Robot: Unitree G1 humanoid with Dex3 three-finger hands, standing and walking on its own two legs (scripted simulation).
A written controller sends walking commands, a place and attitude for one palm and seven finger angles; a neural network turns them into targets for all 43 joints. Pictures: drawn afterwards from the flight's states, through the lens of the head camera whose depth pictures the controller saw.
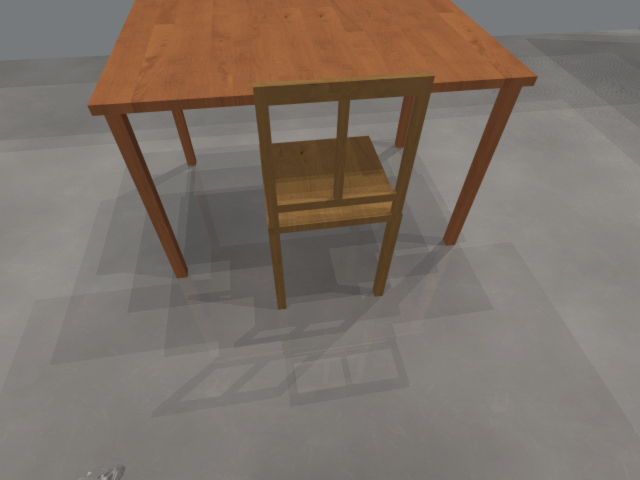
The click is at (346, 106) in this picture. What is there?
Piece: chair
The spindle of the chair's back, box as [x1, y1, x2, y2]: [333, 100, 349, 199]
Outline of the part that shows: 349,100 338,102 333,192 334,199 341,198 342,196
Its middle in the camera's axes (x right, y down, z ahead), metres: +0.05 -0.21 +0.96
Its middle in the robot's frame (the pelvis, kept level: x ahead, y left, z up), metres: +0.85 +0.00 -0.10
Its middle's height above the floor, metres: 0.67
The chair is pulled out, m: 0.00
